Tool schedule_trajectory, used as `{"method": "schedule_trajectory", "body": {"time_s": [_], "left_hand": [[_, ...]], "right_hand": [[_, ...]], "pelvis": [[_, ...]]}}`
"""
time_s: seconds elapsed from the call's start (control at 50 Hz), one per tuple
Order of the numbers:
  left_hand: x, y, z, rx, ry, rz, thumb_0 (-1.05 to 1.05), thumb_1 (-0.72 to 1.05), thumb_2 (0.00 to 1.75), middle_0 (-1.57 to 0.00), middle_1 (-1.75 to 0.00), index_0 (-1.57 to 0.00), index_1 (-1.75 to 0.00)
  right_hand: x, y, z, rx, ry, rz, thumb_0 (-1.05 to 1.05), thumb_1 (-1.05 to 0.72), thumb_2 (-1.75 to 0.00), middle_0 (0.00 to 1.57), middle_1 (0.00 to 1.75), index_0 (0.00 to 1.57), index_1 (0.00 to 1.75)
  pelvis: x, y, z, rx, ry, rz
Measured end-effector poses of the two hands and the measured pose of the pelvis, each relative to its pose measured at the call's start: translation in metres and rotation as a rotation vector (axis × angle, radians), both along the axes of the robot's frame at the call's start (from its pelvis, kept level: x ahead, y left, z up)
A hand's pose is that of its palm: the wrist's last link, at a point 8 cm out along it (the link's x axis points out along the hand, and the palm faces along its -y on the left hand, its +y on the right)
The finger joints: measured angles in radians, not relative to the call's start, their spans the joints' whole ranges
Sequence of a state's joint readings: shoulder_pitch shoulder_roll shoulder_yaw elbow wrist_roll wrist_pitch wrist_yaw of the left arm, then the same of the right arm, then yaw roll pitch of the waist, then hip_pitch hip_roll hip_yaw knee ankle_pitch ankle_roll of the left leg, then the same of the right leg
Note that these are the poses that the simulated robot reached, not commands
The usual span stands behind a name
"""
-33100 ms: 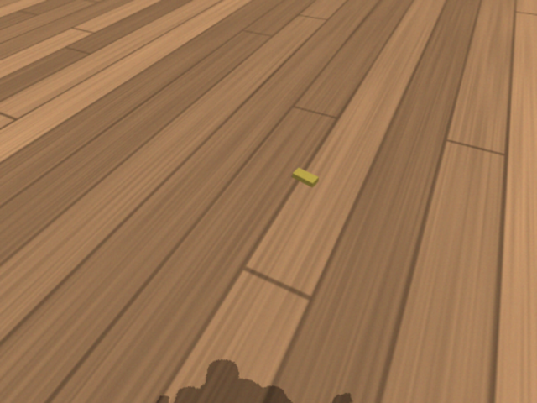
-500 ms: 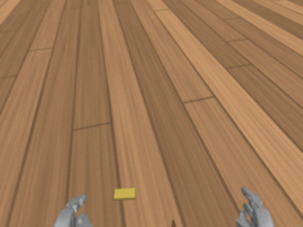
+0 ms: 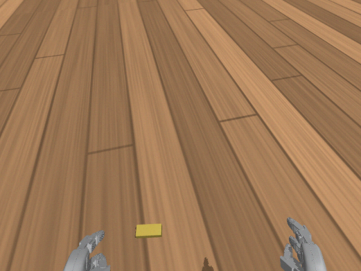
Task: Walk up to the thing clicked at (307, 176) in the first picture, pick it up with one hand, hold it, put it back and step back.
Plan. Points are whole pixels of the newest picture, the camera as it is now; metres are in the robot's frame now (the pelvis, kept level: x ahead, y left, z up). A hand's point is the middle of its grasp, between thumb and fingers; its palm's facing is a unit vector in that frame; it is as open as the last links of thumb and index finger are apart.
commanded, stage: home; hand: left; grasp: from above
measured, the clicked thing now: (149, 230) +0.46 +0.21 -0.70
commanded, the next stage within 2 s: stand in 0.78 s
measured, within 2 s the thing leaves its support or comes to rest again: neither
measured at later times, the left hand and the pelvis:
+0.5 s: hand (106, 265) +0.18 +0.19 -0.04, palm faces +0.05 -0.98 -0.21, open 7.4 cm; pelvis +0.01 +0.01 +0.00, yaw +0 degrees
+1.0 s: hand out of the picture +0.17 +0.21 -0.08, palm faces +0.02 -0.95 -0.32, open 7.4 cm; pelvis +0.00 +0.00 +0.01, yaw +0 degrees
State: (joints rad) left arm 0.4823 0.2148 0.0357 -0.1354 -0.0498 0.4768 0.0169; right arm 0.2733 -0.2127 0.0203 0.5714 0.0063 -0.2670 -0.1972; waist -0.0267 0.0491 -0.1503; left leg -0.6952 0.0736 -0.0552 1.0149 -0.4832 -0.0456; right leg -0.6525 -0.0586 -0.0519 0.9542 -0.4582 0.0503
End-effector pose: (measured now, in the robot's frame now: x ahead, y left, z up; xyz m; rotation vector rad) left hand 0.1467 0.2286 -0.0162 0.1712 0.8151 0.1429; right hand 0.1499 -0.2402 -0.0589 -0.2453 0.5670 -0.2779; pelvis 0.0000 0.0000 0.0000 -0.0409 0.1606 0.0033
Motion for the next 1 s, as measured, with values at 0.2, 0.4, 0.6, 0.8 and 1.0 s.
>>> {"method": "schedule_trajectory", "body": {"time_s": [0.2, 0.4, 0.6, 0.8, 1.0], "left_hand": [[0.007, 0.002, -0.001, -0.004, 0.004, -0.003, 0.01, 0.9, 0.9, -0.2, -0.29, -0.2, -0.29], [0.011, 0.006, 0.0, 0.001, 0.001, -0.009, 0.01, 0.9, 0.9, -0.2, -0.29, -0.2, -0.29], [0.012, 0.005, -0.001, -0.004, 0.006, -0.002, 0.01, 0.9, 0.9, -0.2, -0.29, -0.2, -0.29], [0.011, 0.005, 0.0, 0.0, -0.003, -0.004, 0.01, 0.9, 0.9, -0.2, -0.29, -0.2, -0.29], [0.007, 0.029, -0.03, 0.119, -0.002, -0.041, 0.01, 0.9, 0.9, -0.21, -0.29, -0.21, -0.29]], "right_hand": [[0.001, 0.001, -0.001, -0.003, 0.022, -0.009, 0.01, -0.9, -0.9, 0.2, 0.3, 0.21, 0.3], [0.004, 0.004, -0.001, -0.002, 0.03, -0.007, 0.01, -0.9, -0.9, 0.2, 0.3, 0.21, 0.3], [0.007, 0.006, -0.003, 0.006, 0.033, -0.005, 0.01, -0.9, -0.9, 0.2, 0.3, 0.21, 0.3], [0.008, 0.004, -0.002, 0.001, 0.032, -0.005, 0.01, -0.9, -0.9, 0.2, 0.3, 0.21, 0.3], [-0.007, -0.009, -0.02, -0.039, 0.334, 0.157, 0.01, -0.9, -0.9, 0.2, 0.3, 0.21, 0.3]], "pelvis": [[0.006, 0.003, 0.001, -0.003, 0.006, -0.002], [0.009, 0.006, 0.001, -0.006, 0.01, -0.003], [0.011, 0.005, 0.0, -0.006, 0.017, -0.002], [0.01, 0.005, 0.0, -0.007, 0.012, 0.0], [-0.003, 0.004, 0.011, 0.029, -0.103, 0.001]]}}
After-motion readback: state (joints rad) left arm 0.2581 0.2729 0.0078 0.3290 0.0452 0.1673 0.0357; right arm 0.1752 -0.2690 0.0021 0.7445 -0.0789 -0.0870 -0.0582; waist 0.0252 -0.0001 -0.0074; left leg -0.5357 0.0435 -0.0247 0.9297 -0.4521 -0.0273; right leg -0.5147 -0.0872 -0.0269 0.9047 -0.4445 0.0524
